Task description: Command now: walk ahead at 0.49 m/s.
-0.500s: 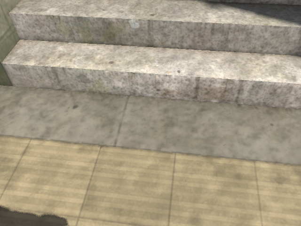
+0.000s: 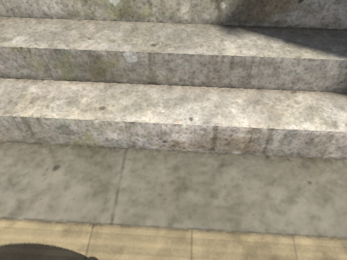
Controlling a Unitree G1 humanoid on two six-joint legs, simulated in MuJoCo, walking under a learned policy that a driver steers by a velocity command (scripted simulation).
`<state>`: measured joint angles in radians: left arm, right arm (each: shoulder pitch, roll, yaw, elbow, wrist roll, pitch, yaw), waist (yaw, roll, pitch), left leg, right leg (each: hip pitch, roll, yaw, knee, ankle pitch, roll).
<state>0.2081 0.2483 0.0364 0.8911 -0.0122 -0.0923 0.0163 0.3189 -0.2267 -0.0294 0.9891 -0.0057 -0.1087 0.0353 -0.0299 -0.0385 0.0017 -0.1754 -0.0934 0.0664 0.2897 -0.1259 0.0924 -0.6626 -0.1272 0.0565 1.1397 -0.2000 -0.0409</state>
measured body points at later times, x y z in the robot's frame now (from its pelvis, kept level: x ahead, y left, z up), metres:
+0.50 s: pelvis +0.28 -0.08 +0.00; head +0.29 -0.10 +0.45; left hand +0.32 +0.18 -0.12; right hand +0.37 -0.35 -0.14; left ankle +0.28 +0.08 -0.65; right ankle +0.30 -0.16 -0.74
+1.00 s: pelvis +0.54 -0.03 +0.00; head +0.56 -0.01 +0.45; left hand +0.58 +0.22 -0.15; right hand +0.59 -0.29 -0.13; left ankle +0.56 +0.03 -0.74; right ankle +0.51 -0.17 -0.67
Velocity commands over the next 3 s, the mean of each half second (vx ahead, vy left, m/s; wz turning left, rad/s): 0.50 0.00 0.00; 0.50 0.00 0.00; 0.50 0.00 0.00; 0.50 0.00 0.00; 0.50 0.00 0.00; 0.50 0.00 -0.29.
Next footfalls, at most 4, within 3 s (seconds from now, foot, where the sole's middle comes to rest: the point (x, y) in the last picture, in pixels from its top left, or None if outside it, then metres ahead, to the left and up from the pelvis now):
0.30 right None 0.34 -0.17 -0.78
0.82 left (166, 241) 0.60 0.04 -0.78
1.32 right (202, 189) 0.83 -0.12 -0.78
1.96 left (142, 103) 1.19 0.14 -0.59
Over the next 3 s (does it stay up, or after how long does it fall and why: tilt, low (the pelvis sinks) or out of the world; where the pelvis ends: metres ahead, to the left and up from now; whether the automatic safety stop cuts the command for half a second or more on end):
stays up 1.56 0.12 0.44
